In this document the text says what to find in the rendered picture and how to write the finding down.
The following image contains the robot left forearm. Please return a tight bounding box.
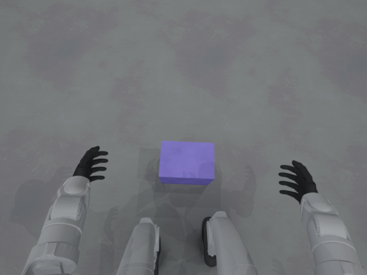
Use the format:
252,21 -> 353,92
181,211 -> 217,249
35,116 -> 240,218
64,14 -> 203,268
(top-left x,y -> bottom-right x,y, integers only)
21,176 -> 91,275

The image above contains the left robot thigh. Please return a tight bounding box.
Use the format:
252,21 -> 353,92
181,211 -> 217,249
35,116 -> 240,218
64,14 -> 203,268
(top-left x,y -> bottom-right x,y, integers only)
116,223 -> 160,275

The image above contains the carton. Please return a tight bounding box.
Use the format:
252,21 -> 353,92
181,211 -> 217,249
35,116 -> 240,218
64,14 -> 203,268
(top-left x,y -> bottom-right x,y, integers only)
159,141 -> 214,185

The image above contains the right robot hand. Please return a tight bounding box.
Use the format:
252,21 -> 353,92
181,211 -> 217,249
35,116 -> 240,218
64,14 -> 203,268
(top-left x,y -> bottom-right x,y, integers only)
279,160 -> 318,204

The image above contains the robot right forearm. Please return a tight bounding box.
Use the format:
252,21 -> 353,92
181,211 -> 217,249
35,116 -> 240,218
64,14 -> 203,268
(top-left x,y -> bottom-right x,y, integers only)
300,192 -> 367,275

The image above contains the left robot hand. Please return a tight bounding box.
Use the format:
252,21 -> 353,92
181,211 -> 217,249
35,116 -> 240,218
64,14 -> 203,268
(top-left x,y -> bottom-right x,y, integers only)
73,146 -> 108,183

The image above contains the right robot foot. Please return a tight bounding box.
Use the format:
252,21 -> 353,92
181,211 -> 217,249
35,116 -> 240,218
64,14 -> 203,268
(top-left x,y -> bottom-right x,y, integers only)
202,217 -> 217,267

